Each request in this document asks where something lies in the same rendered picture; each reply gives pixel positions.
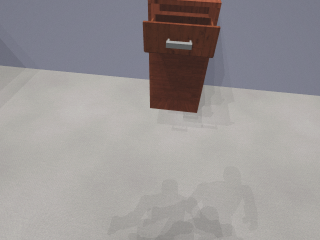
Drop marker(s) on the drawer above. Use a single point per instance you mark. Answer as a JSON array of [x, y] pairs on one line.
[[199, 30]]

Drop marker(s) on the handle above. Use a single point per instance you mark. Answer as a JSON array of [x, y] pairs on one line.
[[179, 45]]

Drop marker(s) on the cabinet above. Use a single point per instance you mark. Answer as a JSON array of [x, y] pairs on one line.
[[176, 81]]

